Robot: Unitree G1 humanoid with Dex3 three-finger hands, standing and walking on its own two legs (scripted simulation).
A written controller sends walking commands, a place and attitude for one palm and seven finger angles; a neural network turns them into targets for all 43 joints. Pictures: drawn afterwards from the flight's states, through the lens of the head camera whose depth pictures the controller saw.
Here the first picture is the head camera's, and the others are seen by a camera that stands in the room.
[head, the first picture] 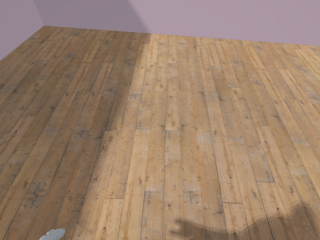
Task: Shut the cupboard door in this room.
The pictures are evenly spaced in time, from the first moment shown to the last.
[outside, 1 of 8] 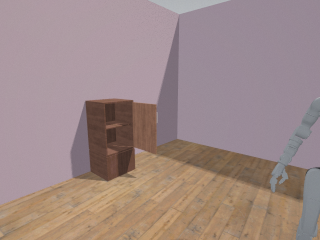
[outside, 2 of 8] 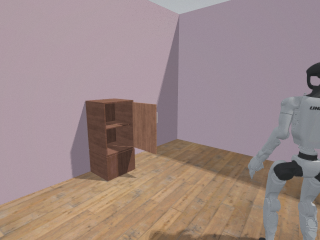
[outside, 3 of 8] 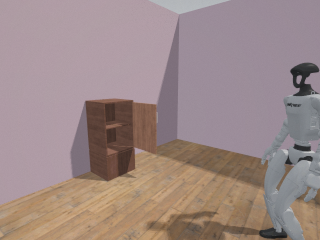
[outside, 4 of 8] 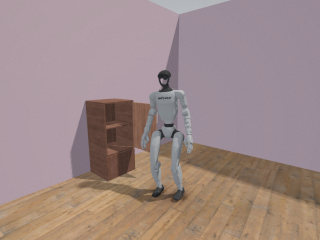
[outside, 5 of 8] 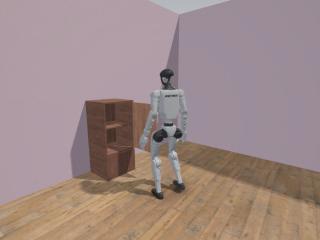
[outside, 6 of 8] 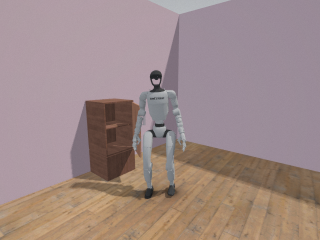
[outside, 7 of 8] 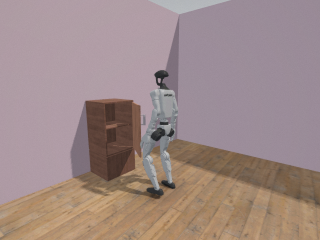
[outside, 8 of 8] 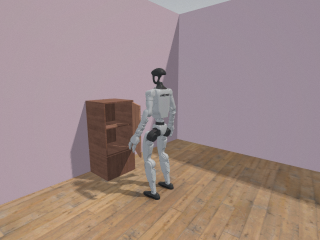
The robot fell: no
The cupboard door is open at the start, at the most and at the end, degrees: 90 91 60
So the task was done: no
